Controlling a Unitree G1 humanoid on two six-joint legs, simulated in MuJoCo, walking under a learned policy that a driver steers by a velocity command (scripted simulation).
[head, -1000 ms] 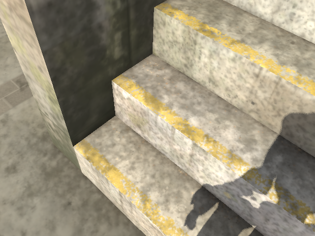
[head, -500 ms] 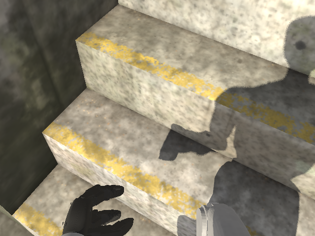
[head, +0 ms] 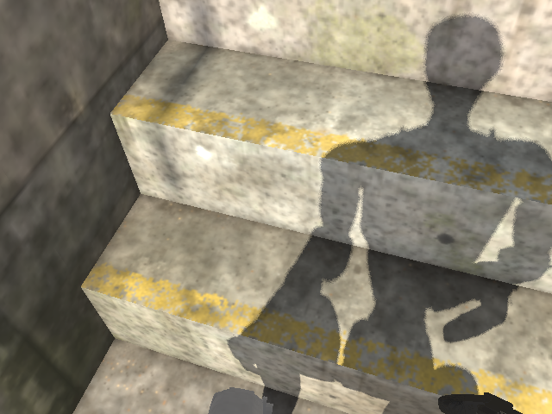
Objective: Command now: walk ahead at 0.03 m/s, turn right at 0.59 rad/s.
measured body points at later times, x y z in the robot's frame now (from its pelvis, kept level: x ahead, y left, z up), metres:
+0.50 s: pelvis +0.09 +0.09 +0.01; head +0.11 +0.09 +0.46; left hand +0.33 +0.26 -0.08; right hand +0.15 -0.16 -0.10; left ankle +0.08 +0.20 -0.73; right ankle +0.01 -0.05 -0.42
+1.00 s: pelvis +0.12 -0.09 +0.06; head +0.15 -0.11 +0.51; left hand +0.34 +0.06 -0.06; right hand +0.07 -0.38 -0.07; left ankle +0.09 +0.16 -0.51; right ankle +0.16 -0.23 -0.52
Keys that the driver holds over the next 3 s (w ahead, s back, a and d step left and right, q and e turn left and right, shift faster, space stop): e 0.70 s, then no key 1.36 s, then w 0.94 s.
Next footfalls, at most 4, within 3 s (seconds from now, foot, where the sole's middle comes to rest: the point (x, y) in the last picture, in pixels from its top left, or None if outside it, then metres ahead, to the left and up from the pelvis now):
0.20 left None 0.12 0.20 -0.77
0.86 right None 0.19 -0.25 -0.55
1.30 left None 0.30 -0.04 -0.55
2.78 left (429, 307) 0.51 -0.17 -0.32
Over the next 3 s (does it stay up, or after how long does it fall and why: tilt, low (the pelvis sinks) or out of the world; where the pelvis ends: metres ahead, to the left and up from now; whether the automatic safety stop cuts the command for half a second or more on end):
stays up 0.35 -0.18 0.37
